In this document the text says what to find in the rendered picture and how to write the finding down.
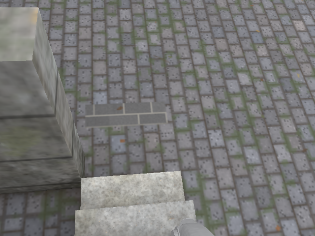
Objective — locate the robot right thigh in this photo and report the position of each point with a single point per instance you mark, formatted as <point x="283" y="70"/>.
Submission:
<point x="191" y="229"/>

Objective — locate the robot right shin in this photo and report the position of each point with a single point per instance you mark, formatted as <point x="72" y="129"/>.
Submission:
<point x="186" y="220"/>

